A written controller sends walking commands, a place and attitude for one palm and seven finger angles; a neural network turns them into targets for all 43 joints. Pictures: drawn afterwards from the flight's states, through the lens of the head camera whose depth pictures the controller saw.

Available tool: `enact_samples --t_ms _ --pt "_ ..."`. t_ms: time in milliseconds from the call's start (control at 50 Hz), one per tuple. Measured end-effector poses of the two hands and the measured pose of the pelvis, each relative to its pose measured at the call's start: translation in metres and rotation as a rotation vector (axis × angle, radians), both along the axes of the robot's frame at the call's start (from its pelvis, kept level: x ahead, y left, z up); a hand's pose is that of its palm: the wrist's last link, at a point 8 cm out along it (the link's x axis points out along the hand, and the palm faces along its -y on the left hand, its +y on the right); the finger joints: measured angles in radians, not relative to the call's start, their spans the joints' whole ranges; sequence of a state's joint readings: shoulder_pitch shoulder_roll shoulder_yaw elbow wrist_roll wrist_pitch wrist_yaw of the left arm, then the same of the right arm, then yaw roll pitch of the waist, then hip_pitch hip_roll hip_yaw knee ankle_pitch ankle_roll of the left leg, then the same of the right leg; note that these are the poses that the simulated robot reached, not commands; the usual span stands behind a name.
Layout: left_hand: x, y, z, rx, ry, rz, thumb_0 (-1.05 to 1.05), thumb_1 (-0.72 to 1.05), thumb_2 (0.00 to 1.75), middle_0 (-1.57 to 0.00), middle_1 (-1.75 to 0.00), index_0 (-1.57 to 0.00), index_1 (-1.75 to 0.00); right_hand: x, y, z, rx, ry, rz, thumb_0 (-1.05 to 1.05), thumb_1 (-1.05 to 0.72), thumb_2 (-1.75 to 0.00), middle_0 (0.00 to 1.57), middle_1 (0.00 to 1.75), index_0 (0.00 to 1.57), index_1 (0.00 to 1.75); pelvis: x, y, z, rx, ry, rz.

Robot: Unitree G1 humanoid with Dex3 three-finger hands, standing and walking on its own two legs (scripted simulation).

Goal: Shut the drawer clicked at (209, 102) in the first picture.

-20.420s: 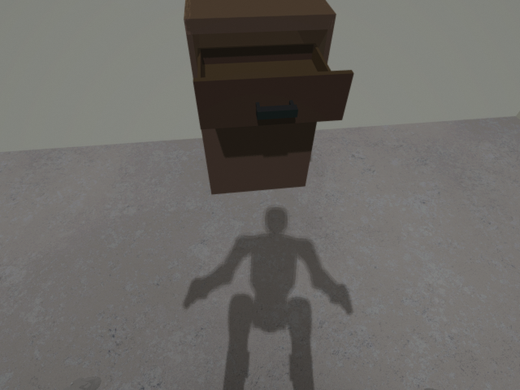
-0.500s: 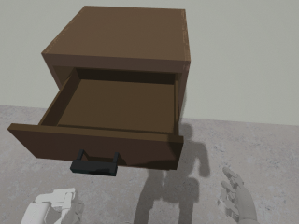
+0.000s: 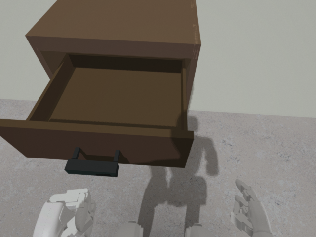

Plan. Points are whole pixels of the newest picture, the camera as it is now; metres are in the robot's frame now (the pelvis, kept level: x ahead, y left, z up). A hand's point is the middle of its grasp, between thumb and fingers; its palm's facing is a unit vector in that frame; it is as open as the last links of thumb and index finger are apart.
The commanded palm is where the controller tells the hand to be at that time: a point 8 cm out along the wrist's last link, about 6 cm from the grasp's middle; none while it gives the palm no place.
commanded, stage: bring the fist close to the handle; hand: left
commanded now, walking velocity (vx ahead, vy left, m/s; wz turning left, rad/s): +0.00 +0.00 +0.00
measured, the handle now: (95, 159) +0.29 +0.18 +0.04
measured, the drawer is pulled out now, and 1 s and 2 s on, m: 0.28 0.28 0.20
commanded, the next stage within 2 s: push the drawer shut in 0.82 s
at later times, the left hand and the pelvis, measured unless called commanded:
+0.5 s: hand (100, 205) +0.19 +0.14 +0.03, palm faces +0.00 -1.00 -0.02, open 3.3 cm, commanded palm +0.15 +0.20 +0.04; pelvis +0.00 +0.00 -0.02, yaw +0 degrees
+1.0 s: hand (98, 204) +0.19 +0.15 +0.03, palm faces -0.01 -1.00 -0.02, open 3.3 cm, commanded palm +0.17 +0.20 +0.04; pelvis +0.00 +0.01 -0.02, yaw +0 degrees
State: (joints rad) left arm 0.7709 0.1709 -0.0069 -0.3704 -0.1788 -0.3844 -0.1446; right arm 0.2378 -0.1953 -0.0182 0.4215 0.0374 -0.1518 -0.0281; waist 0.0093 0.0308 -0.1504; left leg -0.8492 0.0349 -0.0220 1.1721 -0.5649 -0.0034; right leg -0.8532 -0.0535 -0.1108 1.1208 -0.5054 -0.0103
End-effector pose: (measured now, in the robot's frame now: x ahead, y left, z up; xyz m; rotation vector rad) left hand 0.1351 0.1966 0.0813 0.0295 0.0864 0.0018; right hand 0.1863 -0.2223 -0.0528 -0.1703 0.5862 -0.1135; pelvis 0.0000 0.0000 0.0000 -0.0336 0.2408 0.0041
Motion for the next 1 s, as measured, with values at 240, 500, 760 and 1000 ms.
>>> enact_samples --t_ms 240,500,760,1000 --pt "0.018 -0.003 -0.023 -0.009 0.006 -0.006 0.01 0.90 0.90 -1.40 -1.60 -1.40 -1.60 -0.002 -0.001 -0.016 -0.017 0.049 -0.003 0.01 -0.90 -0.90 0.20 0.30 0.20 0.30 0.002 0.003 -0.011 -0.001 0.045 -0.005" --pt "0.033 0.000 -0.046 -0.012 0.003 -0.004 0.01 0.90 0.90 -1.40 -1.60 -1.40 -1.60 0.008 0.003 -0.030 -0.029 0.071 0.021 0.01 -0.90 -0.90 0.20 0.30 0.20 0.30 0.002 0.003 -0.023 -0.006 0.088 -0.005" --pt "0.030 0.005 -0.044 -0.011 0.013 0.000 0.01 0.90 0.90 -1.40 -1.60 -1.40 -1.60 0.007 0.005 -0.030 -0.032 0.084 0.018 0.01 -0.90 -0.90 0.20 0.30 0.20 0.30 0.003 0.005 -0.022 -0.012 0.090 -0.001" --pt "0.034 0.004 -0.044 -0.012 0.004 -0.012 0.01 0.90 0.90 -1.40 -1.60 -1.40 -1.60 0.004 0.005 -0.029 -0.038 0.088 0.014 0.01 -0.90 -0.90 0.20 0.30 0.20 0.30 0.003 0.008 -0.023 -0.014 0.093 -0.001"
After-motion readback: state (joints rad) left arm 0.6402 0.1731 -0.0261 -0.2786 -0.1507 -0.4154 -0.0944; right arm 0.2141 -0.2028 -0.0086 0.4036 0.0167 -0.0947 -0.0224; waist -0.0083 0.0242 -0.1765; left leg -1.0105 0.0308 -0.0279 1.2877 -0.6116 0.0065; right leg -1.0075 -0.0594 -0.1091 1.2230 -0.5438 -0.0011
